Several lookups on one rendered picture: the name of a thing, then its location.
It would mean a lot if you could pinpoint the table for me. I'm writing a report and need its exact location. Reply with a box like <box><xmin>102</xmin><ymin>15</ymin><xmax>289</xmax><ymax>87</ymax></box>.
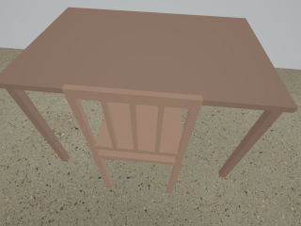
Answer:
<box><xmin>0</xmin><ymin>7</ymin><xmax>298</xmax><ymax>178</ymax></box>

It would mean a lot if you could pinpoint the chair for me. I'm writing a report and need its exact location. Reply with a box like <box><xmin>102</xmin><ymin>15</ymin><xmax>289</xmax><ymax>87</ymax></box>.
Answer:
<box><xmin>62</xmin><ymin>84</ymin><xmax>203</xmax><ymax>194</ymax></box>

